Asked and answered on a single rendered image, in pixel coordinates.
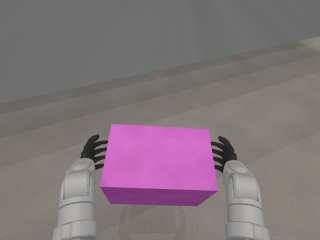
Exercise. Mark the robot right hand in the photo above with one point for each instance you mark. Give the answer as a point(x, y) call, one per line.
point(228, 153)

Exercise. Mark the robot left hand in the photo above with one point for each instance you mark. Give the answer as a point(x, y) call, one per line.
point(89, 150)

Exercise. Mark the left robot forearm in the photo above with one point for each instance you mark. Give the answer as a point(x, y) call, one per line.
point(76, 216)

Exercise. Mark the right robot forearm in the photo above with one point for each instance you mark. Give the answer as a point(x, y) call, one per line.
point(244, 204)

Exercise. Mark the carton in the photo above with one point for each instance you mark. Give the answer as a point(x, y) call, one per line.
point(154, 165)

